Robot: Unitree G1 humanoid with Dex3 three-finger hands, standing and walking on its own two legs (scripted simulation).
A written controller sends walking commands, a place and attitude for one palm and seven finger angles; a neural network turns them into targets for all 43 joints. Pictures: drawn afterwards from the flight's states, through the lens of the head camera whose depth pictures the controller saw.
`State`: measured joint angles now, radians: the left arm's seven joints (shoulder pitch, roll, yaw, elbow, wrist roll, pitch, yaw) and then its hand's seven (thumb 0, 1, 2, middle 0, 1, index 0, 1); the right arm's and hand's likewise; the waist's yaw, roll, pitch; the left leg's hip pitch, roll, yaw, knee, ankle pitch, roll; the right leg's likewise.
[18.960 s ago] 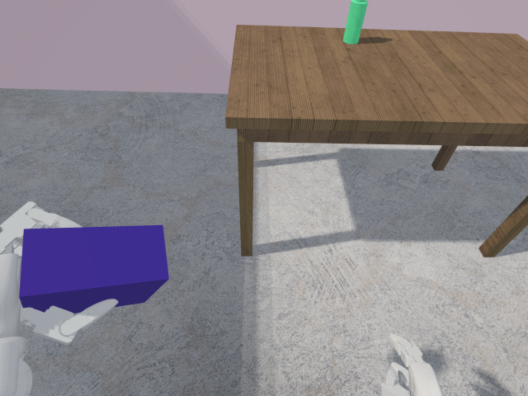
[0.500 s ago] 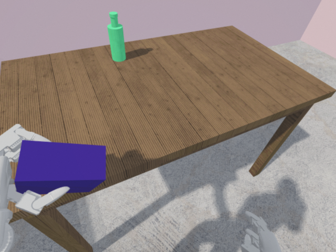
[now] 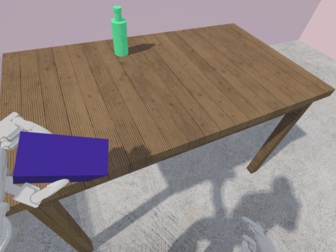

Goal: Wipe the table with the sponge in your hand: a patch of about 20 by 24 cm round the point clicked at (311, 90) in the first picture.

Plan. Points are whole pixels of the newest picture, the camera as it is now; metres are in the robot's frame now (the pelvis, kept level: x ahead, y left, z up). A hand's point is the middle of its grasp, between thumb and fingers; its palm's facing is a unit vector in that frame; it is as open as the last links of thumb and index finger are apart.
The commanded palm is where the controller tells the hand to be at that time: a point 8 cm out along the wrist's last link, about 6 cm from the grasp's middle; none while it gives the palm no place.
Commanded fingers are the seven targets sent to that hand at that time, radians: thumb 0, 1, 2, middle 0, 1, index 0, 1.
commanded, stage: come to a stop and stand still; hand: left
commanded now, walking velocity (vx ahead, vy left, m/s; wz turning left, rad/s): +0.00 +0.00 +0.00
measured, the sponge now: (74, 161) +0.24 +0.21 +0.14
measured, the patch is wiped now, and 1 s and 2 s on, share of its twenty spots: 0.00 0.00 0.00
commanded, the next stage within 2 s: look again from close up in 0.66 s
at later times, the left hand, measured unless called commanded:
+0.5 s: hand (43, 134) +0.27 +0.26 +0.17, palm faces +0.40 -0.84 -0.38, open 10.5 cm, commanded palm +0.21 +0.30 +0.18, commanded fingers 0.00 0.10 1.30 -1.20 -1.60 -1.20 -1.60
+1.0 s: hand (51, 138) +0.26 +0.25 +0.17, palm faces +0.41 -0.83 -0.37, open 10.5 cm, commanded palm +0.21 +0.28 +0.18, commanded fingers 0.00 0.10 1.30 -1.20 -1.60 -1.20 -1.60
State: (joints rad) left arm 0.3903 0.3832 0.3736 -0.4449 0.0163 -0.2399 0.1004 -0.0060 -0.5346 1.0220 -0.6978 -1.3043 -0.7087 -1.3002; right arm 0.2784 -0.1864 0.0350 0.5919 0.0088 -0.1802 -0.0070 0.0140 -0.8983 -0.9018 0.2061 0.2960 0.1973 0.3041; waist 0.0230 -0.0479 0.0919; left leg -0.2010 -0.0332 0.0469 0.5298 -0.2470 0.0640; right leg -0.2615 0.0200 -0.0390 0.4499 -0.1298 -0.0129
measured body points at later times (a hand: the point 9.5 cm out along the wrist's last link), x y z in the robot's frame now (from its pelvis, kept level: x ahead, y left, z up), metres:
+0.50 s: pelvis +0.05 +0.01 +0.01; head +0.08 +0.04 +0.45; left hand +0.24 +0.31 +0.19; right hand +0.25 -0.20 -0.06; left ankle +0.03 +0.08 -0.73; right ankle +0.09 -0.11 -0.73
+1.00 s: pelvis +0.05 +0.00 +0.01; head +0.07 +0.02 +0.45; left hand +0.24 +0.29 +0.19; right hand +0.24 -0.22 -0.06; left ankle +0.03 +0.08 -0.73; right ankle +0.09 -0.11 -0.73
